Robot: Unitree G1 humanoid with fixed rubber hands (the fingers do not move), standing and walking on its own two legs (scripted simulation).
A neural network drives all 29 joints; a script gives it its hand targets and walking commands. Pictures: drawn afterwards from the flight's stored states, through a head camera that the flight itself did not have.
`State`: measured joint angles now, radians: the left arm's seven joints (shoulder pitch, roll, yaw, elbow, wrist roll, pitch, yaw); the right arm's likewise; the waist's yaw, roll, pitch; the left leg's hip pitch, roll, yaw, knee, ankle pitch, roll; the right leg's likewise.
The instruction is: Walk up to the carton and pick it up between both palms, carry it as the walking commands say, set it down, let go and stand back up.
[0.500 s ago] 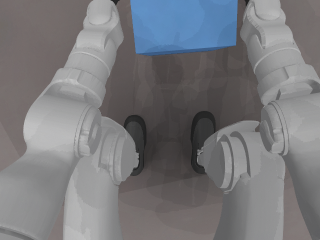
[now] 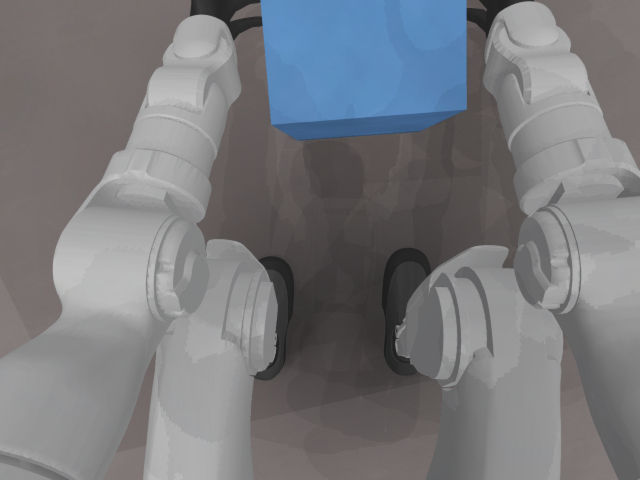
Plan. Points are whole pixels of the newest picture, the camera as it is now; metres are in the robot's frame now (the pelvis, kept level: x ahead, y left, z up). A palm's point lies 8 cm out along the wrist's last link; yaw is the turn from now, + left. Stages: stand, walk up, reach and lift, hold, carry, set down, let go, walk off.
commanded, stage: reach and lift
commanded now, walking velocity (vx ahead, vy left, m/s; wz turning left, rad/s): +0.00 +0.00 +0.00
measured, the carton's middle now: (357, 51) +0.52 -0.04 -0.24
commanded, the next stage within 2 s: none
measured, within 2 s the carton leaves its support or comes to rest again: leaves its support in 0.06 s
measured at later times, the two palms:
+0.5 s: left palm (203, 22) +0.52 +0.09 -0.10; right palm (524, 9) +0.52 -0.17 -0.12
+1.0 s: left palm (170, 4) +0.51 +0.09 -0.04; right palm out of the picture +0.52 -0.17 -0.06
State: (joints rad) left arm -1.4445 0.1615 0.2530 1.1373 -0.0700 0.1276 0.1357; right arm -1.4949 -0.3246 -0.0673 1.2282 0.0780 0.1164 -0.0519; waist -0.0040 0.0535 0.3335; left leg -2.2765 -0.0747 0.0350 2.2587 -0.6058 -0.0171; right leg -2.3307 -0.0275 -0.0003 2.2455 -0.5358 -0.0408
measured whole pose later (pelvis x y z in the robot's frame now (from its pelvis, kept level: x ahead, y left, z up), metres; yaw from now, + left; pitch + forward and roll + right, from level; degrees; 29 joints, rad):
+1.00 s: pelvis +0.00 +0.01 +0.06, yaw -3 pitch +42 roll +4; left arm -1.12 -0.09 0.50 0.63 0.12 0.24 0.23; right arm -1.26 -0.15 -0.20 0.89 -0.12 0.29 -0.12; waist 0.03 0.03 0.06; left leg -2.18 -0.09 0.01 2.05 -0.60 -0.04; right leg -2.26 0.06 0.04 2.02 -0.49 0.00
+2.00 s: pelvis +0.01 +0.00 +0.17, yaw -4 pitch +38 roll +3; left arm -0.91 -0.18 0.55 0.58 0.23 0.31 0.18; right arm -1.01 0.00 -0.31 0.80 -0.24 0.35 -0.11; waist 0.04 0.02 -0.13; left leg -1.82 -0.09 -0.02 1.72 -0.56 -0.03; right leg -1.89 0.06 0.05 1.70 -0.47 0.00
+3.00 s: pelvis +0.04 +0.00 +0.29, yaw -6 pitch +27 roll +2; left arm -0.66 -0.24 0.52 0.57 0.27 0.27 0.15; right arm -0.73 0.10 -0.33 0.73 -0.27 0.31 -0.14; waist 0.07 0.01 -0.15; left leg -1.27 -0.07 -0.04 1.28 -0.49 -0.02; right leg -1.33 0.07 0.06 1.26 -0.40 -0.01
